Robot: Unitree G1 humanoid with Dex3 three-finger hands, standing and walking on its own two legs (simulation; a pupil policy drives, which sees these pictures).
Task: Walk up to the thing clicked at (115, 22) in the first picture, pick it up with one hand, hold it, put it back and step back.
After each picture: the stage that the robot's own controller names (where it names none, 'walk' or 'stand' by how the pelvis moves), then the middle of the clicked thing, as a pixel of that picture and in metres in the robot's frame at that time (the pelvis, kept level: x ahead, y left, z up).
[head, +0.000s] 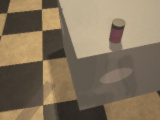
stand; (116, 31) +0.69 -0.16 -0.05
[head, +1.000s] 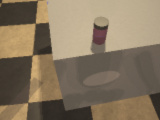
sink last; (100, 31) +0.62 -0.05 -0.02
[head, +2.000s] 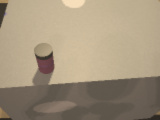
rise first; (45, 59) +0.45 +0.16 -0.01
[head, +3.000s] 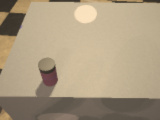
stand; (48, 72) +0.43 +0.17 -0.05
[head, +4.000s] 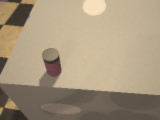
stand; (52, 63) +0.46 +0.15 -0.04
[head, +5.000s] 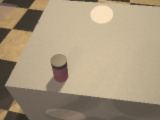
stand; (60, 68) +0.45 +0.12 -0.05
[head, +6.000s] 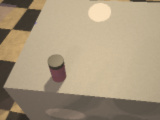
stand; (57, 68) +0.45 +0.14 -0.05
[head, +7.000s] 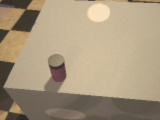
stand; (57, 68) +0.45 +0.13 -0.05
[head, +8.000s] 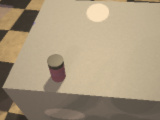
stand; (57, 68) +0.45 +0.13 -0.05
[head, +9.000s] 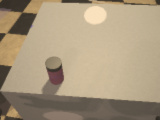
rise first; (55, 71) +0.45 +0.15 -0.05
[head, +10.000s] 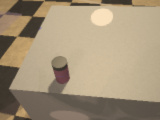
go down; (61, 70) +0.46 +0.14 -0.04
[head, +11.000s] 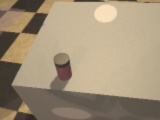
go down; (63, 67) +0.46 +0.14 -0.04
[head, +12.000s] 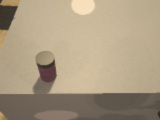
go down; (46, 67) +0.44 +0.13 -0.01
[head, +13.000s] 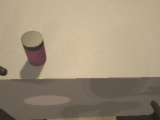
close in; (35, 49) +0.46 +0.14 +0.03
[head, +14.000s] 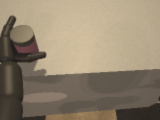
close; (26, 45) +0.46 +0.15 +0.04
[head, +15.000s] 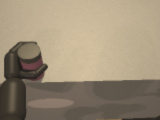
lift; (32, 62) +0.41 +0.16 +0.03
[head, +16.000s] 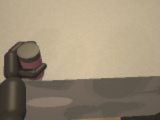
lift; (31, 62) +0.41 +0.15 +0.03
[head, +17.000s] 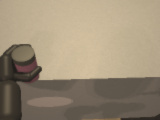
lift; (26, 65) +0.40 +0.17 +0.03
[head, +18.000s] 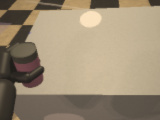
hold; (28, 66) +0.33 +0.17 +0.17
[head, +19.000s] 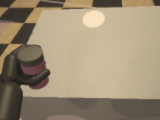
hold; (34, 68) +0.33 +0.16 +0.15
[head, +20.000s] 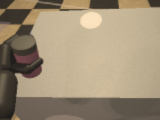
crouch; (27, 57) +0.36 +0.18 +0.17
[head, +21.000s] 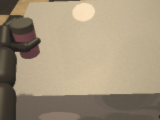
lower; (26, 38) +0.44 +0.18 +0.16
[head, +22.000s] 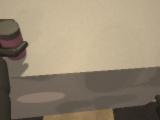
lower; (12, 41) +0.48 +0.18 +0.05
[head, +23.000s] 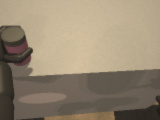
lower; (17, 47) +0.46 +0.18 +0.04
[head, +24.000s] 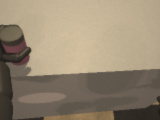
lower; (15, 46) +0.46 +0.18 +0.04
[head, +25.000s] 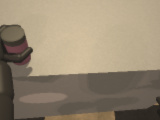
lower; (17, 46) +0.46 +0.18 +0.04
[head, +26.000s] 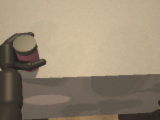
open; (28, 54) +0.44 +0.16 +0.03
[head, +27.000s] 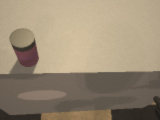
sink last; (25, 49) +0.44 +0.15 +0.04
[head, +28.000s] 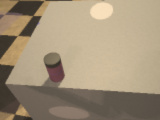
sink last; (54, 67) +0.44 +0.16 +0.01
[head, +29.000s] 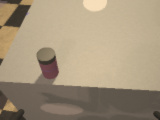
stand; (48, 63) +0.43 +0.16 +0.02
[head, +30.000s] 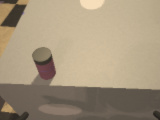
stand; (45, 64) +0.43 +0.16 +0.03
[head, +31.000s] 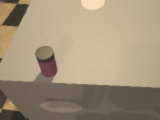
stand; (47, 62) +0.44 +0.16 +0.01
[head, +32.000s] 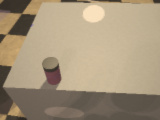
stand; (52, 71) +0.45 +0.15 -0.05
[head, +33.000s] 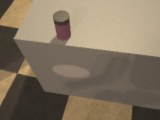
walk; (62, 26) +0.59 +0.10 -0.01
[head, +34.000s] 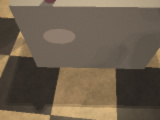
walk; out of the picture +0.87 +0.19 -0.02
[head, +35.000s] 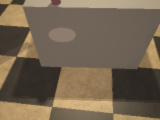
stand; out of the picture +1.06 +0.19 -0.03
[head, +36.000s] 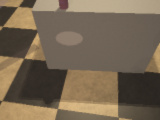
stand; out of the picture +1.06 +0.16 -0.05
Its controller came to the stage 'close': yes
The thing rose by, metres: 0.20
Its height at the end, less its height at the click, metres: +0.00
